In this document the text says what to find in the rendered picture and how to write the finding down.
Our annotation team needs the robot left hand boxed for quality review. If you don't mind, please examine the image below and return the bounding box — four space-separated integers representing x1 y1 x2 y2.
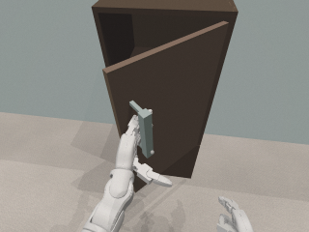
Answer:
115 109 173 188

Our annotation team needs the robot left forearm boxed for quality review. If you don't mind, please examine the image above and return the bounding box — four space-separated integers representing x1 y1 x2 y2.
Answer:
81 168 135 232

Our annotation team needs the cupboard door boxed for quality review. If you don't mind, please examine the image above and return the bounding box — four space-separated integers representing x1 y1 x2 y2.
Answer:
102 20 229 193

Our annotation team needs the robot right hand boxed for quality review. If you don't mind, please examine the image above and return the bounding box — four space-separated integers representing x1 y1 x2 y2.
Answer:
216 196 254 232

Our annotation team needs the handle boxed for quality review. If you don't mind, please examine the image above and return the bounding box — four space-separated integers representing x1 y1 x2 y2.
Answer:
129 101 154 158

